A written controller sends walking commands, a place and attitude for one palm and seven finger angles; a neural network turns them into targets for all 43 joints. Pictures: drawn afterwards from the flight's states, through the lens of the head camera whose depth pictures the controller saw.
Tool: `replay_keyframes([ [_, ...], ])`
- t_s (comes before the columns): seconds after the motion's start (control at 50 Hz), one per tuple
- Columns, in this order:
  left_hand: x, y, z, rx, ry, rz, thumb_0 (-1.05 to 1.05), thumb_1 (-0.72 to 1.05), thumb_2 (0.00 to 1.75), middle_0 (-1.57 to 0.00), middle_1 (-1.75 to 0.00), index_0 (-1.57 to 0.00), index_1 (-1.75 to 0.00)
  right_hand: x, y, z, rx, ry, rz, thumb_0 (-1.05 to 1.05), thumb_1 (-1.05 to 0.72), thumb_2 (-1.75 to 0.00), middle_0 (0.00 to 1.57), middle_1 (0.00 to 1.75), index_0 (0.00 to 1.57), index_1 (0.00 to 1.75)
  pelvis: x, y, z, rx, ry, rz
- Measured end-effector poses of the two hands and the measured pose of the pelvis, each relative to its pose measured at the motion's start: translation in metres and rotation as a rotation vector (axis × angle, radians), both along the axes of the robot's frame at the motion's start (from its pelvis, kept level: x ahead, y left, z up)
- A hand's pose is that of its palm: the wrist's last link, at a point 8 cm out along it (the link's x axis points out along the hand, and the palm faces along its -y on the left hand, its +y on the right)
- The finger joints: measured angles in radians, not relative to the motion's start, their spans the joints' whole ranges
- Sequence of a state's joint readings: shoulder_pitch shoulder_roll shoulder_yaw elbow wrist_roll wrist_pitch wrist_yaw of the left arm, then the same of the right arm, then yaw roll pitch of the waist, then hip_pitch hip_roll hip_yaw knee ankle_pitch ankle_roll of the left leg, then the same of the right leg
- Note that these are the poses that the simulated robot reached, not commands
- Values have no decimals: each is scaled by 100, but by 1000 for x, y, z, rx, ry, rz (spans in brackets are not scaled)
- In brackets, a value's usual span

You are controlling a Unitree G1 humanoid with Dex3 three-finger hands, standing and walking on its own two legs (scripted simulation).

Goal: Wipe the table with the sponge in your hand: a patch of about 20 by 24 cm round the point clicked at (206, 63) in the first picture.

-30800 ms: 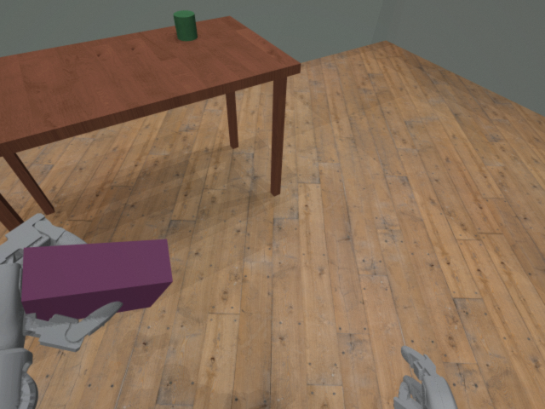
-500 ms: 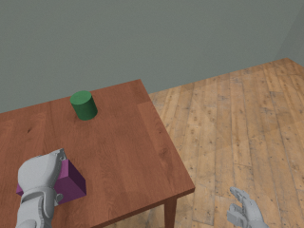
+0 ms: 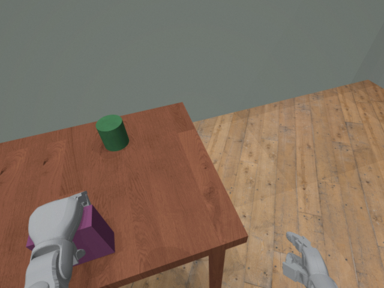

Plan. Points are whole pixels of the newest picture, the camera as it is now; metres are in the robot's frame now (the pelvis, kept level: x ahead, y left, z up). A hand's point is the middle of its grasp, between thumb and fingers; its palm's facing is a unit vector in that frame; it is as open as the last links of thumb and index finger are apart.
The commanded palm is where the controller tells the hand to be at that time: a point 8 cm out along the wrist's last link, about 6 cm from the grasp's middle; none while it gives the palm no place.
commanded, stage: lift the sponge slowly off the table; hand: left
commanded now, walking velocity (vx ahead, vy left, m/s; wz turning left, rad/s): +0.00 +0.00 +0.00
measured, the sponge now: (80, 243) +0.20 +0.28 -0.02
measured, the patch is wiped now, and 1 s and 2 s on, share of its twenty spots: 1.00 1.00 1.00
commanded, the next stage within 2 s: bring the sponge back beside the body in 1.78 s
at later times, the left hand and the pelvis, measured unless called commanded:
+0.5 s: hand (69, 235) +0.19 +0.27 +0.05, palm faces -0.04 -0.11 -0.99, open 9.4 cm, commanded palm +0.17 +0.27 +0.12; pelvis -0.01 -0.01 +0.01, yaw +1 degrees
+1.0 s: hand (53, 227) +0.19 +0.29 +0.08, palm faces -0.01 -0.10 -0.99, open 9.4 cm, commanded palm +0.17 +0.28 +0.15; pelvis -0.02 -0.01 +0.01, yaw +1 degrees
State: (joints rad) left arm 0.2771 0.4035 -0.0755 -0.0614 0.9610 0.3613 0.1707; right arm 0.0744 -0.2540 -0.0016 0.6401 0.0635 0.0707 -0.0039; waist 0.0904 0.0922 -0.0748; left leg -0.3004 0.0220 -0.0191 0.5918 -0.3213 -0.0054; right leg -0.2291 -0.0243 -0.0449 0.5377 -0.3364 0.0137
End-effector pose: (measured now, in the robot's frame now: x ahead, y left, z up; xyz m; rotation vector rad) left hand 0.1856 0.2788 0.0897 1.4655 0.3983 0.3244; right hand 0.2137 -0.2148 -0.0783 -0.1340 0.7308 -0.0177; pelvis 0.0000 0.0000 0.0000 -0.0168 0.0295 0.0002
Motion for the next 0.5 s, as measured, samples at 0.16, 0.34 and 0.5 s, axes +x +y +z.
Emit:
replay_keyframes([
  [0.16, -7, -4, 2, -17, 6, -9, 1, -45, 109, -76, -144, -78, -146, 0, -2, 0, -7, 0, 8, 1, -91, -90, 20, 30, 20, 30, -2, -4, 2, 1, -17, 2],
  [0.34, -10, -8, 6, -32, 14, -15, 0, -46, 109, -78, -142, -80, -144, 0, -4, 2, -15, -7, 19, 1, -91, -90, 20, 30, 20, 30, -5, -9, 4, 3, -39, 5],
  [0.5, -14, -7, 13, -26, 7, -21, -1, -47, 109, -79, -140, -82, -142, 2, -7, 6, -25, -26, 26, 1, -91, -90, 20, 30, 20, 30, -8, -13, 5, 3, -60, 9],
])
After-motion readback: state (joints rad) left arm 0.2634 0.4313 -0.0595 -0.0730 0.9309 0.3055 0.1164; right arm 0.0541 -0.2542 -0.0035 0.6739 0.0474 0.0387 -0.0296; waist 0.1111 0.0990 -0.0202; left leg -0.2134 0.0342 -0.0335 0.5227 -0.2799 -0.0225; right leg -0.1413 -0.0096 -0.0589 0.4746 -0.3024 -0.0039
